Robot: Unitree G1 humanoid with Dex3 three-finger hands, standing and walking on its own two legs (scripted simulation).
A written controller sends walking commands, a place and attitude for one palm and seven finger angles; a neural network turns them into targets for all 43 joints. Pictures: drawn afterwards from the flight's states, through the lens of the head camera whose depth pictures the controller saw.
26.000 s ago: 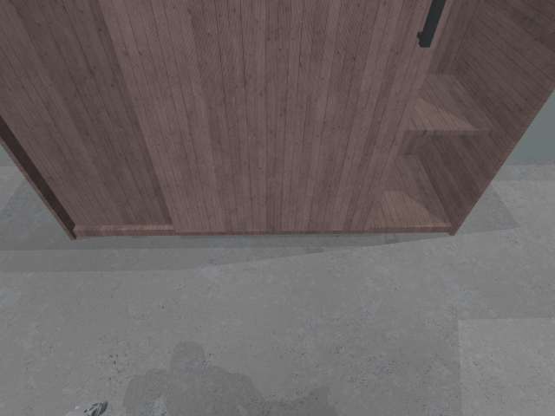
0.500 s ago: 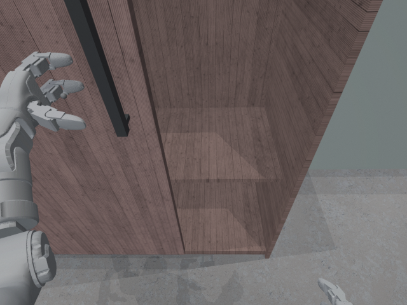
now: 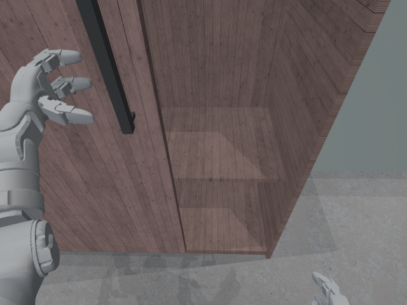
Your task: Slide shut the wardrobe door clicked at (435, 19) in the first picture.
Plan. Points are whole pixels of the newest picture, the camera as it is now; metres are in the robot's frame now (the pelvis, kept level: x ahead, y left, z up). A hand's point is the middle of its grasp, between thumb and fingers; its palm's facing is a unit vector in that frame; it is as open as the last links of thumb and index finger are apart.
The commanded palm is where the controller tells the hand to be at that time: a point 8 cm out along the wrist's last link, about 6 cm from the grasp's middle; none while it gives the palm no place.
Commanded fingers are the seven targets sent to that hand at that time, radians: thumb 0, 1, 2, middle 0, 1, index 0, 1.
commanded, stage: feel for the door with the fingertips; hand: left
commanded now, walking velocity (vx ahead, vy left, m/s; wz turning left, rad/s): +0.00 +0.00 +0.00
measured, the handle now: (112, 65) +0.47 +0.19 +0.26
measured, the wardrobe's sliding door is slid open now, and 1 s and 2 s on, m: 0.39 0.39 0.39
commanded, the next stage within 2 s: slide the fingers in behind the handle in 0.68 s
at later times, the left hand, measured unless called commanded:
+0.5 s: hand (104, 89) +0.42 +0.20 +0.24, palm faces +0.05 -1.00 -0.03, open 13.9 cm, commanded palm +0.39 +0.25 +0.24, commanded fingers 0.00 -0.50 0.30 -0.30 -1.20 -0.30 -1.20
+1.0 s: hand (98, 86) +0.42 +0.21 +0.24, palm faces +0.06 -1.00 -0.03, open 13.9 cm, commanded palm +0.40 +0.25 +0.24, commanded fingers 0.00 -0.50 0.30 -0.30 -1.20 -0.30 -1.20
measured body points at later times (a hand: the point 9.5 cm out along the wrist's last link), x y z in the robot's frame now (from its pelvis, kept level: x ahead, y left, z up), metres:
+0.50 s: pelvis +0.00 +0.00 +0.00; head +0.00 -0.02 +0.45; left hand +0.41 +0.25 +0.24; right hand +0.16 -0.24 -0.10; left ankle -0.04 +0.10 -0.74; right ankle +0.01 -0.11 -0.74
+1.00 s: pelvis +0.00 -0.01 +0.00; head +0.00 -0.03 +0.45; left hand +0.41 +0.26 +0.25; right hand +0.12 -0.27 -0.11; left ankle -0.04 +0.10 -0.74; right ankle +0.01 -0.11 -0.74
